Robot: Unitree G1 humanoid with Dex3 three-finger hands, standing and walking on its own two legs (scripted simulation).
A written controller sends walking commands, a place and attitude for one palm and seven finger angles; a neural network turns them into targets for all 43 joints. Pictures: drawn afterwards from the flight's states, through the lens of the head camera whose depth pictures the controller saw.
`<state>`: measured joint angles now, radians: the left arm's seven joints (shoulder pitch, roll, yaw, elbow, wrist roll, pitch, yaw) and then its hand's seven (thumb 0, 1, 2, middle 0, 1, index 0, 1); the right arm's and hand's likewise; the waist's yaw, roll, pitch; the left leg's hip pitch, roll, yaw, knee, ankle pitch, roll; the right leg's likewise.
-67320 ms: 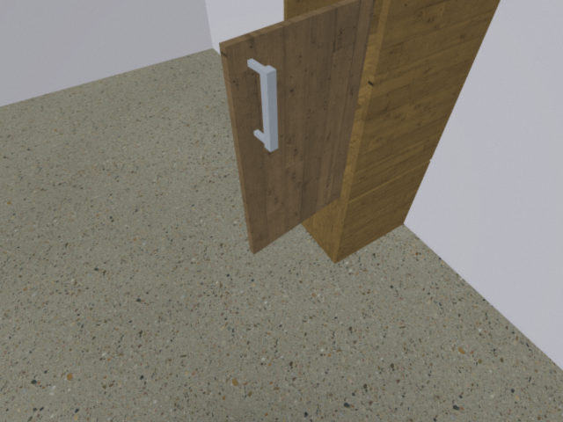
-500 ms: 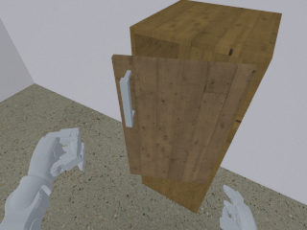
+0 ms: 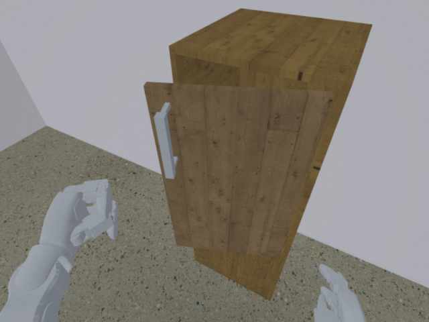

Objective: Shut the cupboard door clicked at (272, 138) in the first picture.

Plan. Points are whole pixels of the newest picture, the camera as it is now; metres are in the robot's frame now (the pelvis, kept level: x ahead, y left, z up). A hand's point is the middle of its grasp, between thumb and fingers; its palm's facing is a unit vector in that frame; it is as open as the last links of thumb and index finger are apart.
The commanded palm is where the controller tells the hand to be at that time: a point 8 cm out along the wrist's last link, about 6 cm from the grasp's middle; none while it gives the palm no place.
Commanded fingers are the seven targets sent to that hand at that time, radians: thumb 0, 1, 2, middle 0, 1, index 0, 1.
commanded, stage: bring the fist close to the handle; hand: left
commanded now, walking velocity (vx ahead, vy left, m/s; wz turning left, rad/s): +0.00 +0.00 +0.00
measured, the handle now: (168, 142) +0.42 +0.15 +0.14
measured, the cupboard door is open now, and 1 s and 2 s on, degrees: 22 22 18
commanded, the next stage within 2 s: push the door shut along its arc in 1.44 s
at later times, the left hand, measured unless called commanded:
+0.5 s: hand (139, 197) +0.27 +0.16 +0.14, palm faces +0.00 -1.00 -0.05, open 3.1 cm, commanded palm +0.25 +0.20 +0.15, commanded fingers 0.00 0.90 0.90 -1.30 -1.50 -1.30 -1.50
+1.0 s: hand (167, 179) +0.31 +0.12 +0.15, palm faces -0.03 -1.00 -0.04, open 3.1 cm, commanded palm +0.29 +0.17 +0.15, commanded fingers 0.00 0.90 0.90 -1.30 -1.50 -1.30 -1.50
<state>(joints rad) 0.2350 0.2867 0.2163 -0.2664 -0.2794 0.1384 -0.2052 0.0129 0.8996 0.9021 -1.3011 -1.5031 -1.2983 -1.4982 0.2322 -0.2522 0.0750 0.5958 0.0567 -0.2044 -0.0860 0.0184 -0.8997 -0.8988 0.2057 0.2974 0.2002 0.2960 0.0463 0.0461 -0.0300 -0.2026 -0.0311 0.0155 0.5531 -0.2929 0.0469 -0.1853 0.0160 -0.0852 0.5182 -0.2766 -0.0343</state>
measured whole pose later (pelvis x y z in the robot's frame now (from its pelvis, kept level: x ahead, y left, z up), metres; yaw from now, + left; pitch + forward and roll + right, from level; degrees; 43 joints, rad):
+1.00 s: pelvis +0.01 -0.01 +0.00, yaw -1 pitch -2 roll +0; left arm -0.07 0.19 0.06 -0.07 -0.20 0.17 -0.07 0.01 0.90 0.90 -1.30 -1.50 -1.30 -1.50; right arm 0.20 -0.24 0.07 0.60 0.05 -0.13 -0.06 0.02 -0.90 -0.90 0.21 0.30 0.20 0.30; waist 0.03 0.05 -0.03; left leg -0.20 -0.03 0.03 0.54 -0.30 0.04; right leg -0.21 0.02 -0.07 0.55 -0.30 -0.04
